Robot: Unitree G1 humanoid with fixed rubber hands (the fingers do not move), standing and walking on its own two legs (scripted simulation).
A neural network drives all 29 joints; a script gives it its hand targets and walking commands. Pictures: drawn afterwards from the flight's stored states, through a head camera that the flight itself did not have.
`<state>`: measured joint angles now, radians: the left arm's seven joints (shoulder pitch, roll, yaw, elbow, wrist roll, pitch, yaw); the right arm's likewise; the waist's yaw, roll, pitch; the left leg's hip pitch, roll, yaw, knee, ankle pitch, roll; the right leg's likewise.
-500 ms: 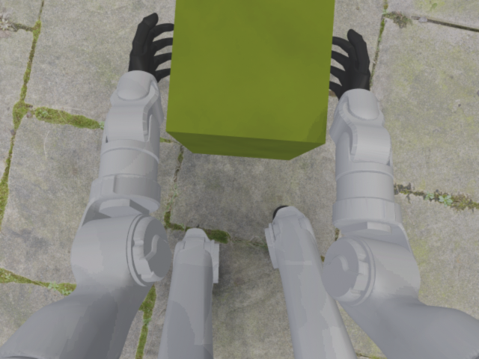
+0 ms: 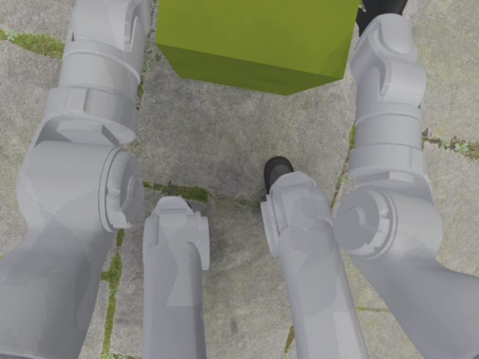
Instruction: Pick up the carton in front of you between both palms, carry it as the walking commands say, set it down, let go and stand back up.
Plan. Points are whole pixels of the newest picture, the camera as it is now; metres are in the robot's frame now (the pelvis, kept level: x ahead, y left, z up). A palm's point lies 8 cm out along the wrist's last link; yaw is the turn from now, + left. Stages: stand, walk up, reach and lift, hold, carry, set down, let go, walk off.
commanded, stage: set down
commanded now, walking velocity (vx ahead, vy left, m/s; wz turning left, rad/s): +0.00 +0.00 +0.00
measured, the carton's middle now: (251, 6) +0.54 -0.10 -0.25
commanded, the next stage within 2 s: none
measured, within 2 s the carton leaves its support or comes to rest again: rests again in 1.08 s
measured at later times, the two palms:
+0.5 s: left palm out of the picture +0.59 +0.05 -0.22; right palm (363, 17) +0.50 -0.24 -0.20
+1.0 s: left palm out of the picture +0.59 +0.04 -0.23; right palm (366, 20) +0.50 -0.25 -0.22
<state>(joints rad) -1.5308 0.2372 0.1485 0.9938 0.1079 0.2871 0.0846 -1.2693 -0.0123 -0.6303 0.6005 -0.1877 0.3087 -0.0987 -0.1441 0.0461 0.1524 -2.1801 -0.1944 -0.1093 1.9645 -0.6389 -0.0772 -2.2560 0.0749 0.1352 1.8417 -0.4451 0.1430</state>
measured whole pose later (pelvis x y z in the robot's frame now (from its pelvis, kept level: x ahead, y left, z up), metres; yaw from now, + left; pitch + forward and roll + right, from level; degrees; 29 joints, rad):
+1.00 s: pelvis +0.00 +0.00 -0.05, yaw -1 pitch +41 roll -6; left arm -1.69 0.27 0.15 1.16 0.19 0.21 -0.01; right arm -1.41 -0.14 -0.71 0.86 -0.19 0.24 0.02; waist -0.17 -0.01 0.36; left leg -2.21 -0.15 -0.09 2.19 -0.69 -0.03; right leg -2.25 0.04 0.07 2.04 -0.51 0.14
